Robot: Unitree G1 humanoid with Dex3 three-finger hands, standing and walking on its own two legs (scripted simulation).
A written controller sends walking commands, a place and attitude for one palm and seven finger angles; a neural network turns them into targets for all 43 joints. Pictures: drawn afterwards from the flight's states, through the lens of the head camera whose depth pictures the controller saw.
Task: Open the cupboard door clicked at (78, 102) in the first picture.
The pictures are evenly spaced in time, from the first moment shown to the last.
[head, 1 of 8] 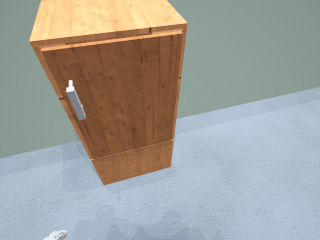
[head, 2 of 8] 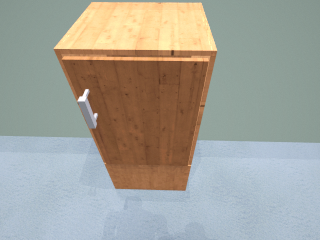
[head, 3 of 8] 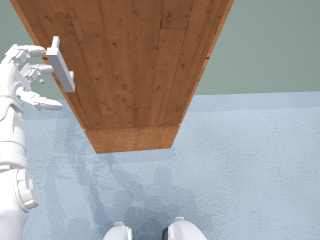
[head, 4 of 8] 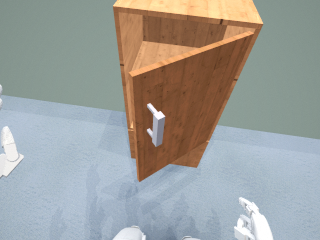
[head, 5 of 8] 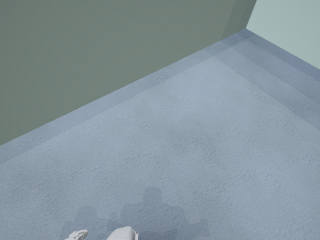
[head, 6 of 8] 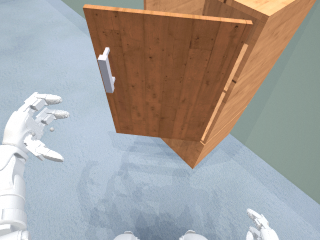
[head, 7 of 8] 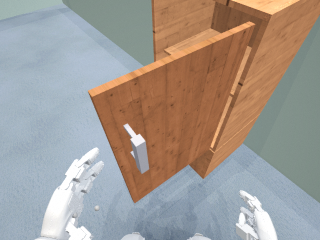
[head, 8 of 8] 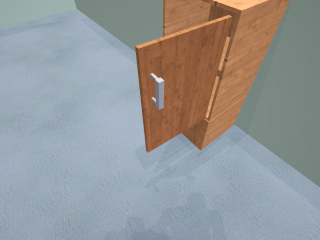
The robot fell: no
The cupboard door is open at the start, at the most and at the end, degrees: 0 87 86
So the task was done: yes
